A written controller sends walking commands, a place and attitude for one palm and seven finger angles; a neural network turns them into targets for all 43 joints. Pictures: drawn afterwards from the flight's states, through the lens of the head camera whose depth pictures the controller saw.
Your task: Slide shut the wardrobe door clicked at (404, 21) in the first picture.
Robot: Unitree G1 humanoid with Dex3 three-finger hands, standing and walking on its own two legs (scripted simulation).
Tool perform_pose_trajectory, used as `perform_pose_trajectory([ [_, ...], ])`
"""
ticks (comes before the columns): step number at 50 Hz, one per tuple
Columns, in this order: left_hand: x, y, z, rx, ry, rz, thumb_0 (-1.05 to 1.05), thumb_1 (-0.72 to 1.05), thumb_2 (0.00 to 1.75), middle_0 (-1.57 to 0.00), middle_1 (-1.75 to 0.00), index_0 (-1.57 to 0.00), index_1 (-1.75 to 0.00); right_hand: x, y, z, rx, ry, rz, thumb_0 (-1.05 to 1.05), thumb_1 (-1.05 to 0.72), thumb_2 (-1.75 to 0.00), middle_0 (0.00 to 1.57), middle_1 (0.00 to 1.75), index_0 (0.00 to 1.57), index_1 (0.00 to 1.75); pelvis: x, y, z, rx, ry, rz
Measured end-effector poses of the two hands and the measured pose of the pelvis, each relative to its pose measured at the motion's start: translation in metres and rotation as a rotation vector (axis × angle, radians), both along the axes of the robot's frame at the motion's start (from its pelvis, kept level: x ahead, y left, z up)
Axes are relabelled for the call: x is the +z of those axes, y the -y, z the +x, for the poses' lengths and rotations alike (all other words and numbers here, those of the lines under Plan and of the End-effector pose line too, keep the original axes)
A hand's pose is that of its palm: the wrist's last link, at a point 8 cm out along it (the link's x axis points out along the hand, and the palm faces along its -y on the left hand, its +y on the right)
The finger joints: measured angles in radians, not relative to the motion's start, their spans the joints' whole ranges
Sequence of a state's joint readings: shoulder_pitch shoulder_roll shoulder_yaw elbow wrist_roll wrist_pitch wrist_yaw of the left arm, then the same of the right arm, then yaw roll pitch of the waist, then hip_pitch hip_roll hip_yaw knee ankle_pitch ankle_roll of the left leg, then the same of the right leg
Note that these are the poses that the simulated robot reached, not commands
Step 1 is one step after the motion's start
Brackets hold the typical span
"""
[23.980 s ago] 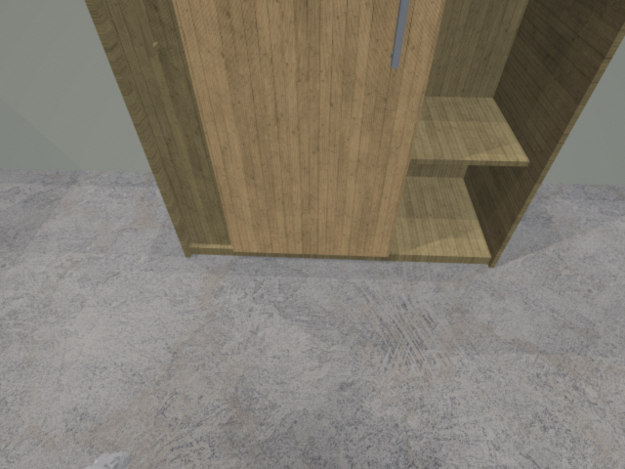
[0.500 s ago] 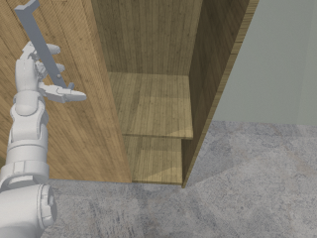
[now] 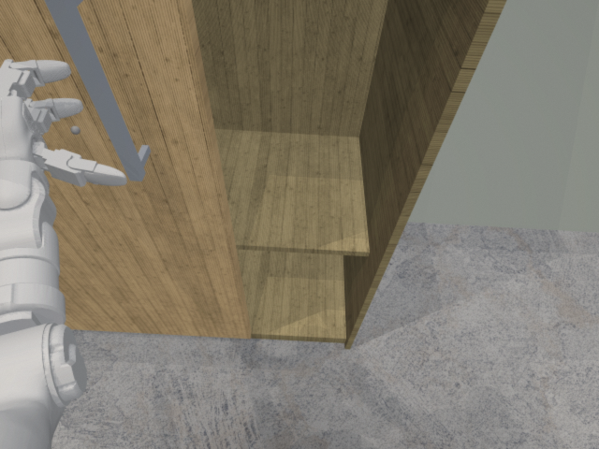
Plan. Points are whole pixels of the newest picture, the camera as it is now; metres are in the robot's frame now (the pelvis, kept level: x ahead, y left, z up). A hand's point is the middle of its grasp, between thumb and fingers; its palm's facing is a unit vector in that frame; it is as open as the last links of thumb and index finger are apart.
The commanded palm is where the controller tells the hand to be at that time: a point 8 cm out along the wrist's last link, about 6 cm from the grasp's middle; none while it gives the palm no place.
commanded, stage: slip the hand off the handle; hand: left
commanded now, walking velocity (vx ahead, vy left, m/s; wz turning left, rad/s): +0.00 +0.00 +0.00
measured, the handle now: (112, 96) +0.49 +0.25 +0.20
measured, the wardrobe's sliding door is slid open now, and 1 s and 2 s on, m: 0.32 0.32 0.32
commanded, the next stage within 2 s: draw the hand back to the body in 1.26 s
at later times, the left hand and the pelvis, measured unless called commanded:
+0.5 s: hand (62, 142) +0.44 +0.30 +0.17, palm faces +0.27 -0.95 -0.14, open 14.6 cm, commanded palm +0.39 +0.34 +0.18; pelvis -0.01 +0.03 +0.00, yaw -1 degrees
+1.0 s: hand (8, 214) +0.32 +0.31 +0.18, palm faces +0.35 -0.93 -0.13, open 14.7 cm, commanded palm +0.29 +0.34 +0.18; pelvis -0.01 -0.01 +0.00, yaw +2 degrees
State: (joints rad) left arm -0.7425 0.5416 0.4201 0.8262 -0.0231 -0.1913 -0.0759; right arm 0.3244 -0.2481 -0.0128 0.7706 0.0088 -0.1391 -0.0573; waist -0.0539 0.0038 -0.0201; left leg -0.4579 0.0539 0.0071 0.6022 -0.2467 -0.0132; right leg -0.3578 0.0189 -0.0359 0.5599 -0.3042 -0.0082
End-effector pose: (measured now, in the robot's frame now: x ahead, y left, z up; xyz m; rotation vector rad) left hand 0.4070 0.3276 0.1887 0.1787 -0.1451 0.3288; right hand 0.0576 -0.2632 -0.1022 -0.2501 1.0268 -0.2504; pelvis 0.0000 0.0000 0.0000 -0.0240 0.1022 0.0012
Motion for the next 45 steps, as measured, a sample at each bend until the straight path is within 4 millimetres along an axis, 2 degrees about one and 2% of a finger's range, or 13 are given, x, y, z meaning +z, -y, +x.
perform_pose_trajectory([
  [5,0.002,-0.012,0.002,-0.038,-0.002,-0.008,-0.01,-0.55,0.20,-0.26,-1.15,-0.25,-1.15,0.000,-0.010,-0.015,-0.016,-0.044,-0.008,0.01,-0.91,-0.90,0.20,0.30,0.20,0.29,0.000,-0.011,0.000,0.006,-0.002,-0.007],
  [14,0.004,-0.025,0.009,-0.060,0.001,-0.020,-0.01,-0.55,0.20,-0.38,-1.23,-0.26,-1.15,0.002,-0.023,-0.035,-0.028,-0.083,-0.026,0.01,-0.90,-0.90,0.20,0.30,0.20,0.29,0.000,-0.025,-0.006,0.007,-0.015,-0.013],
  [19,0.002,-0.028,0.009,-0.051,-0.011,-0.009,-0.01,-0.55,0.20,-0.38,-1.23,-0.28,-1.17,0.002,-0.027,-0.043,-0.030,-0.089,-0.022,0.01,-0.90,-0.90,0.20,0.30,0.20,0.29,-0.001,-0.027,-0.009,0.002,-0.023,-0.013],
  [24,-0.010,-0.022,-0.003,-0.061,-0.029,-0.011,-0.01,-0.55,0.20,-0.32,-1.19,-0.27,-1.16,0.002,-0.028,-0.042,-0.037,-0.075,-0.008,0.01,-0.90,-0.90,0.20,0.30,0.20,0.29,0.001,-0.027,-0.007,-0.007,-0.014,-0.011],
  [31,-0.016,-0.018,-0.031,-0.025,0.020,-0.022,-0.01,-0.55,0.20,-0.27,-1.16,-0.26,-1.15,0.003,-0.024,-0.018,-0.019,-0.002,-0.001,0.01,-0.90,-0.90,0.20,0.30,0.20,0.29,0.002,-0.020,-0.004,-0.009,0.016,-0.010],
  [39,0.001,-0.018,-0.076,-0.008,0.039,0.004,-0.01,-0.55,0.20,-0.26,-1.15,-0.26,-1.15,0.007,-0.017,0.035,0.035,0.137,0.017,0.01,-0.90,-0.90,0.20,0.30,0.20,0.29,0.003,-0.007,0.000,0.002,0.055,-0.003],
  [45,-0.001,-0.023,-0.107,0.015,-0.010,-0.020,-0.01,-0.55,0.20,-0.25,-1.15,-0.25,-1.15,0.015,-0.012,0.074,0.091,0.240,0.021,0.01,-0.91,-0.90,0.20,0.30,0.20,0.29,0.003,0.005,-0.002,0.020,0.078,0.002],
])
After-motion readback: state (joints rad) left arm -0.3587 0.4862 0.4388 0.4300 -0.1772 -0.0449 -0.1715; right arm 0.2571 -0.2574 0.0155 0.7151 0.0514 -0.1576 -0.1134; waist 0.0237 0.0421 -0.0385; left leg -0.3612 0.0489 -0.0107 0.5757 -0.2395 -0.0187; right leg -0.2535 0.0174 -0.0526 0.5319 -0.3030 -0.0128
